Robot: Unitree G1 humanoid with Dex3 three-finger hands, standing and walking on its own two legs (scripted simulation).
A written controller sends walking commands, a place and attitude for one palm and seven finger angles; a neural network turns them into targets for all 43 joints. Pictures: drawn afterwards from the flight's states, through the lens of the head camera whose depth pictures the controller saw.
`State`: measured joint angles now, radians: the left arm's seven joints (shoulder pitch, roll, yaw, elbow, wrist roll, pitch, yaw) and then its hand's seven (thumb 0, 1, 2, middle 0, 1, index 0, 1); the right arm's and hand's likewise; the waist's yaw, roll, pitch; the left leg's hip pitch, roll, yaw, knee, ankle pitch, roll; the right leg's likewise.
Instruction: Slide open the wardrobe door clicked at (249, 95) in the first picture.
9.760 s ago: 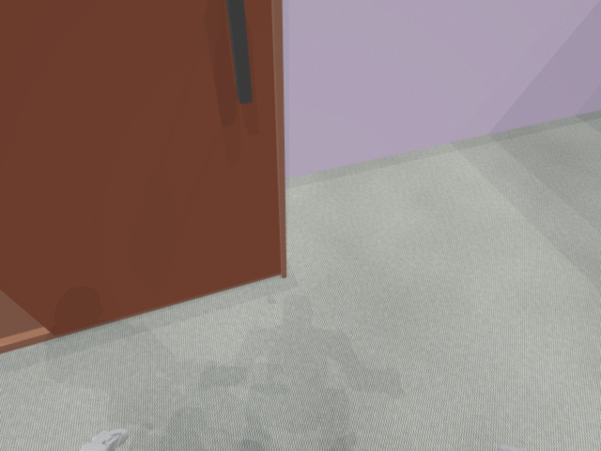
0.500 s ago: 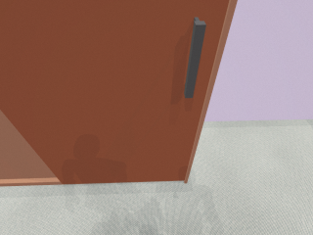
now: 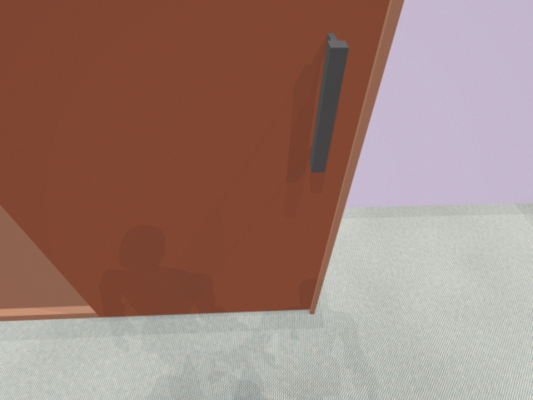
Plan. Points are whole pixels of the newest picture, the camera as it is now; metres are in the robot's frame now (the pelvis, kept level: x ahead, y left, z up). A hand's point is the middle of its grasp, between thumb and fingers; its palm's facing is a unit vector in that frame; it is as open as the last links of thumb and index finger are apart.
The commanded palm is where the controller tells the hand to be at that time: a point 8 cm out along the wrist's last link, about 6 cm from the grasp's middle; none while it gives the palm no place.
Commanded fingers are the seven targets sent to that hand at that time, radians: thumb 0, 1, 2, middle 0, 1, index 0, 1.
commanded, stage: look again from close up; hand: right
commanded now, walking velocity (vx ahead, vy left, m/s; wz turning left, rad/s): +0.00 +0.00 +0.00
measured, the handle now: (323, 108) +0.55 -0.07 +0.17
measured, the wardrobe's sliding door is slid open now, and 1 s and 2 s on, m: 0.00 0.00 0.00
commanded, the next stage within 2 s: none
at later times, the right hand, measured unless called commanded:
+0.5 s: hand out of the picture +0.04 -0.21 -0.17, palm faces -0.03 +0.96 -0.28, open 7.4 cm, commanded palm none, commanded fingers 0.00 -0.90 -0.90 0.20 0.30 0.20 0.30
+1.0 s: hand out of the picture +0.06 -0.20 -0.17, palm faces -0.03 +0.96 -0.27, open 7.4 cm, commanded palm none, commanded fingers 0.00 -0.90 -0.90 0.20 0.30 0.20 0.30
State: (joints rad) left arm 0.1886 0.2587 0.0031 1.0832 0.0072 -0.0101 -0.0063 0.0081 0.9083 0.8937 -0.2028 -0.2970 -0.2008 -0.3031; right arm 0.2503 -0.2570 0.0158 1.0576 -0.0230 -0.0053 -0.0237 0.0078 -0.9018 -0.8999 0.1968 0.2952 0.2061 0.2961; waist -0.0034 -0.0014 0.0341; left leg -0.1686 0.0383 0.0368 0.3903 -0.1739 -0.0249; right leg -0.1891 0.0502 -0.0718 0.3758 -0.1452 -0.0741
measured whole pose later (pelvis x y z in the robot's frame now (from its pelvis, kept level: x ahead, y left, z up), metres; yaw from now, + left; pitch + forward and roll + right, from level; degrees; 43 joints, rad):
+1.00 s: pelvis +0.02 +0.01 +0.00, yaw +0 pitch -2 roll +0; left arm 0.18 0.26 -0.01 1.13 0.01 -0.01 0.00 0.01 0.91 0.89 -0.20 -0.30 -0.20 -0.30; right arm 0.22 -0.26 0.02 1.09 -0.02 -0.01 -0.02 0.01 -0.90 -0.90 0.20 0.30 0.21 0.30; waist 0.00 0.00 0.04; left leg -0.12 0.02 0.04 0.33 -0.18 -0.01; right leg -0.14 0.03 -0.06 0.33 -0.15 -0.05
